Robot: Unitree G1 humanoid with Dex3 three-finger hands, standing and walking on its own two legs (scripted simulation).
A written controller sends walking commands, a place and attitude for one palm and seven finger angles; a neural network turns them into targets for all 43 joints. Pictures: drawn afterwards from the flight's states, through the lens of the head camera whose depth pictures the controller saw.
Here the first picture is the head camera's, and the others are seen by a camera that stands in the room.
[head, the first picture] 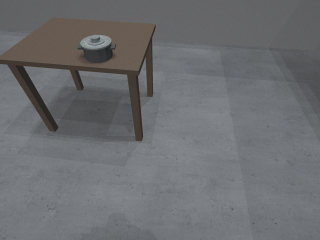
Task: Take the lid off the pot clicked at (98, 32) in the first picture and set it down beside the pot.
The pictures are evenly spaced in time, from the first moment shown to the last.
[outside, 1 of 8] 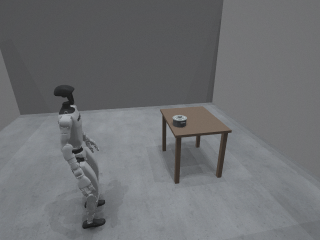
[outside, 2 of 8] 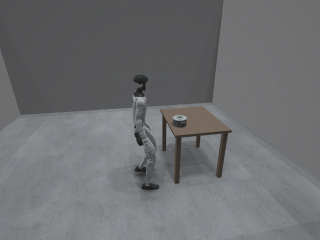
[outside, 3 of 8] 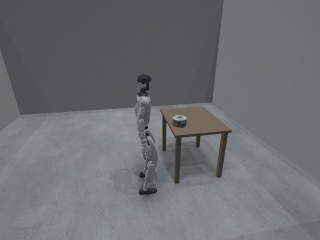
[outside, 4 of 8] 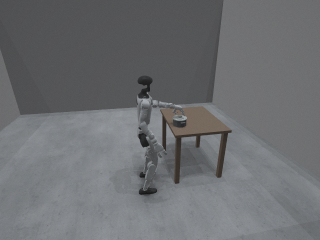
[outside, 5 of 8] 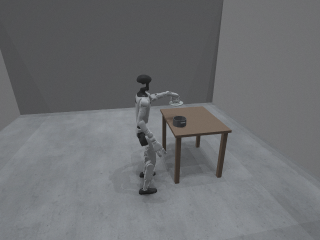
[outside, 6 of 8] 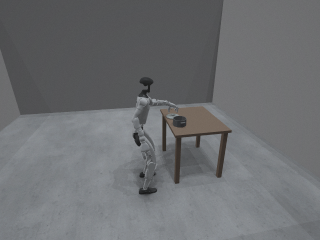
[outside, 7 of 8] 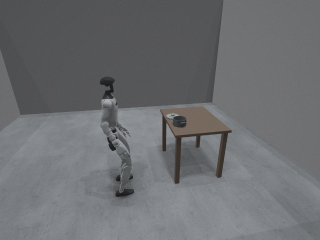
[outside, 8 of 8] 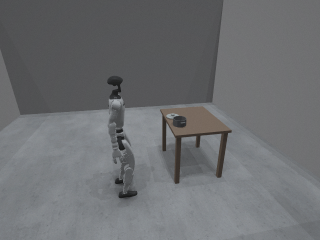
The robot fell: no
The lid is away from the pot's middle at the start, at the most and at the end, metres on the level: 0.00 0.24 0.24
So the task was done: yes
